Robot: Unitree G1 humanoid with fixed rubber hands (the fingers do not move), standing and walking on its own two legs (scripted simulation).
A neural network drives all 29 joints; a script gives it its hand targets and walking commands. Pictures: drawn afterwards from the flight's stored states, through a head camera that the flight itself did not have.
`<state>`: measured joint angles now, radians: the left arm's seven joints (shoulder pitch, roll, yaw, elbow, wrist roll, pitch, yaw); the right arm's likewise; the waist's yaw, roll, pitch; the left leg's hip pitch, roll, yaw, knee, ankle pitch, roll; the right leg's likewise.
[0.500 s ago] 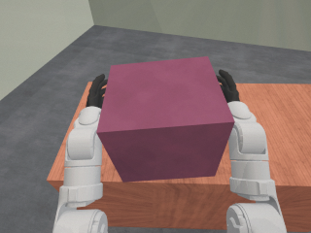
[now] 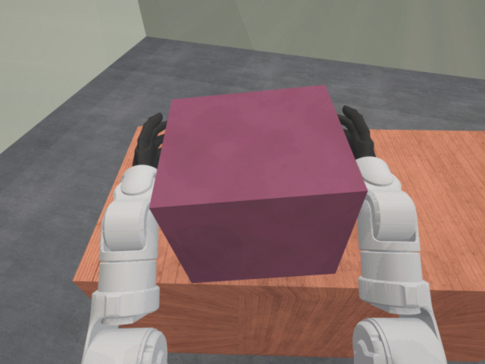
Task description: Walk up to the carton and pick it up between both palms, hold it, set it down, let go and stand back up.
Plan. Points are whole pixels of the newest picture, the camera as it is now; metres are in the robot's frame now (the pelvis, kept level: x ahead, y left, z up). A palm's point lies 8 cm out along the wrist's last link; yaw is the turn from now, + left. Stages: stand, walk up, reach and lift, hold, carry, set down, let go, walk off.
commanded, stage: hold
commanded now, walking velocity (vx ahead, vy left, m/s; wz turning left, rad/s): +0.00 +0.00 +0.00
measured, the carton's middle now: (255, 188) +0.32 -0.01 +0.15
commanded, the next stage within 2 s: none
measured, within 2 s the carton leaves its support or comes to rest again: neither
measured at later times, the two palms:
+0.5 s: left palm (150, 169) +0.36 +0.14 +0.16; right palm (359, 161) +0.35 -0.17 +0.17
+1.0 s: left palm (148, 170) +0.35 +0.15 +0.16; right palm (357, 161) +0.35 -0.16 +0.17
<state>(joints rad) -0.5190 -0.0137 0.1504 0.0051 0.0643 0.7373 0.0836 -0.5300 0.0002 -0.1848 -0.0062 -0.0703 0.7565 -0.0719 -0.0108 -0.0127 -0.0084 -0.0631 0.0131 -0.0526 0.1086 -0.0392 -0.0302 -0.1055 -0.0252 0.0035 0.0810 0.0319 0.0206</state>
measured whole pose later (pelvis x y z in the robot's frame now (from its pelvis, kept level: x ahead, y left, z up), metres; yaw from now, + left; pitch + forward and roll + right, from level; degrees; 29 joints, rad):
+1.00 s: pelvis +0.00 +0.00 +0.00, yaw +0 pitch -1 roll +0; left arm -0.52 -0.02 0.16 0.03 0.07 0.73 0.08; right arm -0.53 0.00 -0.19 0.02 -0.08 0.75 -0.07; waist -0.01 -0.01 -0.02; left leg -0.06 0.01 -0.05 0.10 -0.03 -0.03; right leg -0.10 -0.02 0.00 0.08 0.03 0.02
